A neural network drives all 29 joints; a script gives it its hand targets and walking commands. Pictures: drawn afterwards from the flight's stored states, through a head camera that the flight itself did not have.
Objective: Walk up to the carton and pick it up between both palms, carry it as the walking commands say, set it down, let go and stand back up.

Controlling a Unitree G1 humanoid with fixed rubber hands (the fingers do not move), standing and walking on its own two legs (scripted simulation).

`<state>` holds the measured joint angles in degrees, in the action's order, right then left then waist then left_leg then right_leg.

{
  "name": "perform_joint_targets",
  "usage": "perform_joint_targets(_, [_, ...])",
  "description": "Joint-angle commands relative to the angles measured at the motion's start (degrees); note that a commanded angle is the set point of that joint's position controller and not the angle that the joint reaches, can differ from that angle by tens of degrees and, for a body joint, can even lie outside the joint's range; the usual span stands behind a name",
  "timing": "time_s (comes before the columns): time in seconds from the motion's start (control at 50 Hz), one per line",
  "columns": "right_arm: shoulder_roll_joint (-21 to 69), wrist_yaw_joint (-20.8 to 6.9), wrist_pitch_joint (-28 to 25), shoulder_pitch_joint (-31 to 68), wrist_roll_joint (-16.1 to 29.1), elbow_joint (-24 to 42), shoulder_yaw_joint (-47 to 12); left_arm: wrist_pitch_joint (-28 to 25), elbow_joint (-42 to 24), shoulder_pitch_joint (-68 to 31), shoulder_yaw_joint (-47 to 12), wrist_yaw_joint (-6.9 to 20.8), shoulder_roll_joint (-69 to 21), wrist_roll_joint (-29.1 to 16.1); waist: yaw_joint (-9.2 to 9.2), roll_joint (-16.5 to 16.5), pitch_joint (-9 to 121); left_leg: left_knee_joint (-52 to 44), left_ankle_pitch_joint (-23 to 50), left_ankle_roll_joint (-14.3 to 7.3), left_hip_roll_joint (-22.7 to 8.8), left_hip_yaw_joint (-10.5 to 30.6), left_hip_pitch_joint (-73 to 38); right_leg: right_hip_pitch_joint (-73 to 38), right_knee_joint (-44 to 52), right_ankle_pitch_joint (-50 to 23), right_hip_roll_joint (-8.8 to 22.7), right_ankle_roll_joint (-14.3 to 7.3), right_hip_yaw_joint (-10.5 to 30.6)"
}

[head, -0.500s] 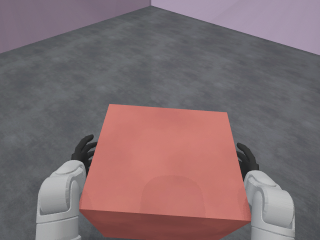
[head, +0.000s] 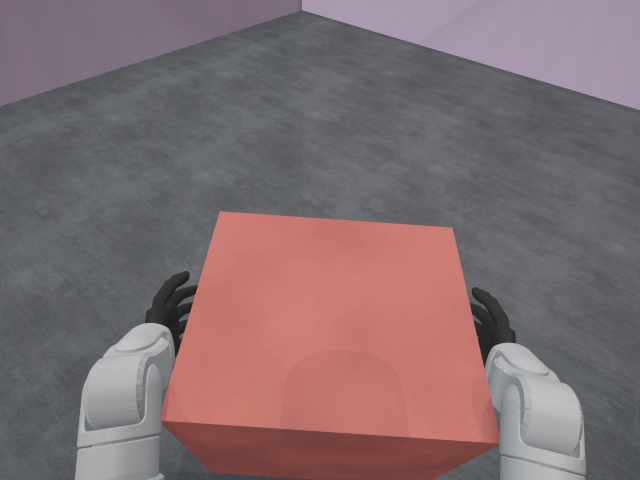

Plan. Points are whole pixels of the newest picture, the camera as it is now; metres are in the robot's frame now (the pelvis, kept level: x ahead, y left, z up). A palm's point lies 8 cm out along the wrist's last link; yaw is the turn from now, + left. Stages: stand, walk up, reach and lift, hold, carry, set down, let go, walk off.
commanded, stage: carry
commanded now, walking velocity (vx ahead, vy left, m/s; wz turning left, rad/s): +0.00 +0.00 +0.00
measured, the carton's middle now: (325, 356) +0.28 +0.00 +0.00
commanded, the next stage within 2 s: hold in 0.30 s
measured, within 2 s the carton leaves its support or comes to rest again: neither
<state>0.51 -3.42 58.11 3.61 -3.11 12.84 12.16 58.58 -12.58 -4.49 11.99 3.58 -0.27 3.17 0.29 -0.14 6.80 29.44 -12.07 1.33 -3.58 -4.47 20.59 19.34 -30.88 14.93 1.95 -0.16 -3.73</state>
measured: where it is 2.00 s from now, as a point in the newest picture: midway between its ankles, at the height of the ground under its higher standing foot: outside the picture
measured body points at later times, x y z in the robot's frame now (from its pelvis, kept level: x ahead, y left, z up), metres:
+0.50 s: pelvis +0.00 +0.00 +0.01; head -0.01 +0.01 +0.46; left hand +0.29 +0.20 +0.04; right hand +0.28 -0.19 +0.04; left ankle +0.03 +0.13 -0.73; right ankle +0.01 -0.12 -0.73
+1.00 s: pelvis +0.01 +0.01 +0.02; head +0.00 +0.02 +0.47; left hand +0.30 +0.20 +0.03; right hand +0.29 -0.19 +0.04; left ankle +0.03 +0.13 -0.73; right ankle +0.01 -0.12 -0.73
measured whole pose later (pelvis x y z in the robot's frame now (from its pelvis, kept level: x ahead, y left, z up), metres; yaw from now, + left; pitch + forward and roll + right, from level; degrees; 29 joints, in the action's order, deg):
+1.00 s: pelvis +0.01 +0.01 +0.02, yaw -2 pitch -6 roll +0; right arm 1.0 -10.0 37.3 10.3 -11.9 -11.6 16.1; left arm 39.3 7.3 -8.7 16.5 7.0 -4.1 12.6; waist -0.7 -0.7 -4.1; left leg 15.0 -7.6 0.2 -1.3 -4.1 1.1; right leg 0.7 -16.4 9.4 1.9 0.6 -1.4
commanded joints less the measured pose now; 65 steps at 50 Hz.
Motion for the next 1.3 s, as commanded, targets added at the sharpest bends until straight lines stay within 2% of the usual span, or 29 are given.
perform_joint_targets(0.0, [41.78,-8.21,-1.04,25.20,13.80,8.10,-40.70,-1.30,-7.64,-24.86,-39.67,7.95,-41.42,-12.99,-0.04,-0.01,10.66,-3.46,6.64,-1.28,-3.81,2.73,-6.16,-2.56,5.62,-6.45,5.06,-1.25,3.74])
perform_joint_targets(0.28, [40.40,-7.85,-3.36,24.18,12.62,6.77,-39.39,-3.66,-6.47,-23.77,-38.71,7.49,-40.32,-11.98,-0.03,-0.03,10.60,-3.41,6.75,-1.23,-3.84,2.75,-6.07,-2.71,5.47,-6.67,5.11,-1.14,3.69])
perform_joint_targets(0.3, [33.50,-7.58,-8.79,21.68,2.09,-21.90,-24.90,-8.69,20.79,-23.11,-20.29,7.78,-29.86,-1.05,-3.53,-1.78,-5.02,-10.38,1.77,-1.73,7.76,4.63,-16.49,-9.33,13.11,-4.88,-6.87,-1.77,7.98])
perform_joint_targets(0.32, [33.44,-7.16,-14.73,27.67,1.89,-15.14,-26.91,-15.12,14.22,-25.46,-21.94,8.28,-27.27,-0.75,-4.18,-0.41,-5.57,-9.52,0.36,-1.65,8.28,5.07,-14.54,-12.54,12.11,-3.76,-5.69,-1.67,7.63])
perform_joint_targets(0.34, [36.95,-7.27,-17.79,31.54,3.09,-11.83,-30.36,-17.99,11.65,-27.29,-25.28,8.84,-31.89,-2.86,-3.55,-1.14,-1.79,-9.33,1.24,-1.94,8.38,5.64,-15.74,-14.53,11.50,-4.64,-5.50,-1.32,7.70])
perform_joint_targets(0.36, [40.27,-7.19,-19.53,31.90,3.88,-9.41,-32.05,-19.60,8.73,-29.60,-30.52,10.07,-35.74,-5.75,-0.35,-1.77,2.61,-8.31,5.52,-1.89,8.43,6.25,-18.06,-16.62,11.36,-9.06,-5.60,-0.87,7.72])
perform_joint_targets(0.38, [41.43,-7.46,-20.32,33.63,3.86,-7.73,-32.76,-20.24,8.38,-32.80,-33.06,11.10,-38.63,-7.25,1.24,-1.38,6.12,-8.37,9.59,-1.42,8.66,6.46,-20.25,-17.38,12.02,-12.83,-5.84,-0.51,7.65])
perform_joint_targets(0.4, [42.15,-8.24,-20.55,36.10,4.45,-6.60,-33.81,-20.45,8.16,-35.52,-33.96,11.32,-40.84,-8.28,1.41,-1.00,8.78,-8.69,11.80,-0.85,8.80,6.89,-21.81,-18.01,12.90,-14.10,-6.23,-0.35,7.38])
perform_joint_targets(0.42, [42.99,-8.75,-20.20,34.08,4.67,-8.00,-34.14,-20.60,7.33,-35.58,-35.27,11.38,-41.54,-8.14,1.66,-0.47,9.59,-9.00,14.01,-0.41,8.57,7.08,-22.97,-18.38,13.74,-15.43,-6.31,-0.24,7.67])
perform_joint_targets(0.46, [43.03,-9.42,-19.70,31.00,4.28,-10.67,-33.21,-20.45,7.76,-33.95,-35.44,11.39,-41.33,-6.82,1.63,0.55,8.62,-10.07,15.94,0.07,8.41,7.06,-23.71,-18.85,15.04,-16.51,-6.29,-0.30,7.88])
perform_joint_targets(0.5, [42.05,-10.14,-19.31,29.60,3.37,-13.14,-31.58,-19.96,11.19,-30.89,-33.14,11.36,-40.95,-4.93,1.39,0.60,5.06,-11.63,13.70,-0.05,8.39,6.95,-22.74,-18.28,16.21,-14.60,-6.21,-0.56,8.03])
perform_joint_targets(0.58, [42.23,-12.51,-19.62,32.35,3.15,-16.53,-30.47,-19.67,14.96,-31.93,-30.31,11.44,-42.55,-3.18,0.03,0.45,1.04,-14.05,7.12,-0.09,8.06,6.41,-20.25,-17.45,17.49,-9.10,-6.45,-1.38,7.81])
perform_joint_targets(0.64, [42.86,-14.23,-20.30,34.86,3.45,-17.83,-30.47,-19.73,16.16,-33.10,-29.42,11.54,-44.27,-2.75,-0.54,0.57,1.51,-14.68,5.76,0.08,7.76,6.12,-19.91,-17.26,17.73,-8.05,-6.76,-1.81,7.58])
perform_joint_targets(0.74, [43.47,-15.35,-21.02,35.07,3.26,-18.45,-30.41,-19.89,15.48,-32.48,-29.54,11.40,-45.93,-2.54,-0.38,0.67,3.31,-14.68,9.63,0.41,7.46,6.00,-21.23,-17.65,17.98,-10.81,-7.04,-1.96,7.57])
perform_joint_targets(0.86, [43.12,-15.04,-21.43,32.71,2.91,-16.95,-30.89,-20.12,12.76,-30.68,-31.04,10.96,-46.13,-3.05,0.33,0.91,4.56,-14.48,15.37,0.73,7.42,6.01,-23.07,-18.31,18.36,-14.39,-7.12,-1.98,7.72])
perform_joint_targets(0.88, [41.82,-15.64,-20.47,30.35,1.32,-20.35,-26.35,-19.72,15.14,-28.36,-24.65,10.66,-43.84,1.57,-3.57,3.02,0.39,-15.82,13.77,-0.51,8.39,6.46,-24.24,-17.62,16.99,-11.75,-6.60,-1.66,7.15])
perform_joint_targets(0.9, [42.08,-15.70,-20.87,30.31,0.89,-19.20,-26.68,-19.80,15.60,-28.32,-25.78,10.91,-44.42,1.15,-1.98,2.29,-0.27,-16.15,12.10,-0.74,8.21,6.52,-24.41,-17.84,17.04,-10.57,-6.65,-1.58,6.89])
perform_joint_targets(1.0, [42.22,-14.77,-23.48,31.48,-0.08,-19.47,-24.99,-23.02,16.19,-30.59,-26.23,11.88,-43.69,-0.24,0.02,0.38,1.29,-14.06,13.27,-0.97,8.38,6.47,-25.83,-15.70,15.76,-11.21,-6.65,-1.52,6.33])
perform_joint_targets(1.14, [43.39,-13.64,-27.04,33.08,-1.45,-24.15,-23.50,-27.73,22.09,-31.55,-24.05,12.55,-42.63,0.50,-0.28,-1.38,3.08,-11.23,13.78,-1.56,8.71,6.22,-21.88,-15.82,13.22,-13.60,-6.49,-1.10,6.09])
perform_joint_targets(1.28, [44.32,-13.88,-31.32,35.07,-2.40,-30.90,-21.52,-32.12,28.35,-33.40,-20.86,12.98,-42.64,2.58,-1.10,-0.84,5.12,-8.48,14.06,-1.98,8.99,5.97,-16.71,-13.46,10.57,-15.56,-6.42,-1.06,6.02])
